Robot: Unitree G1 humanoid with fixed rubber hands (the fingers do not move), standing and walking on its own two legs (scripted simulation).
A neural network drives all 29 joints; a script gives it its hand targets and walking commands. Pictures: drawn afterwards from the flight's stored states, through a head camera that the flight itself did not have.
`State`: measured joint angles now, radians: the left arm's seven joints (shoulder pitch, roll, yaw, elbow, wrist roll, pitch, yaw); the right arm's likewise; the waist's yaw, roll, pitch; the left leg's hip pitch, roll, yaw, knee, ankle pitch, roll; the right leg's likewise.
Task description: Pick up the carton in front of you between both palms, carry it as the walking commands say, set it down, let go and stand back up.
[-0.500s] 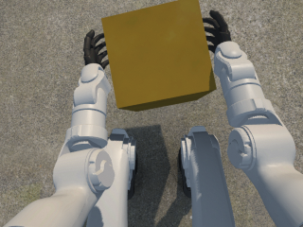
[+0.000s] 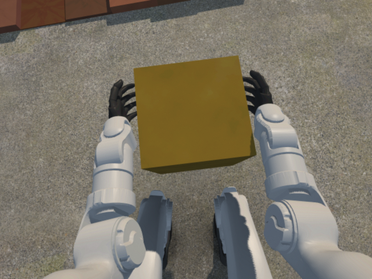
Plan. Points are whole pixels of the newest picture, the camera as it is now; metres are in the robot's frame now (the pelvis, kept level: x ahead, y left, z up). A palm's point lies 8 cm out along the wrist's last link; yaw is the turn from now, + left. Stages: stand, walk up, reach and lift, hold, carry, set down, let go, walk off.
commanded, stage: reach and lift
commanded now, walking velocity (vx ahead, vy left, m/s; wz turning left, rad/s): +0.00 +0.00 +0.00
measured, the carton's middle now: (192, 125) +0.44 -0.01 -0.12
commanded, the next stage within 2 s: hold in 1.94 s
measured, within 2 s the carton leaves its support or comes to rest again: neither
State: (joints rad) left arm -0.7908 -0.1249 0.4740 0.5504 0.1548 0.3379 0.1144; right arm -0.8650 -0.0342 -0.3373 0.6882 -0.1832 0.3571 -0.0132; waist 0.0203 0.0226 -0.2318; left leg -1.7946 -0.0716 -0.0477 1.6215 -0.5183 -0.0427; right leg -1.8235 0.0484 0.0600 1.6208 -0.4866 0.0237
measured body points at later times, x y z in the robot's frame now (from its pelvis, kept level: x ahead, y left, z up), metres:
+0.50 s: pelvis +0.05 +0.00 +0.14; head +0.15 -0.01 +0.58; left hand +0.42 +0.15 +0.11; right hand +0.42 -0.16 +0.10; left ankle +0.09 +0.13 -0.51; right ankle +0.10 -0.12 -0.51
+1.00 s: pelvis +0.08 +0.01 +0.23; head +0.05 +0.01 +0.68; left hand +0.39 +0.15 +0.25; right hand +0.38 -0.15 +0.25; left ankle +0.09 +0.13 -0.51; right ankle +0.10 -0.12 -0.51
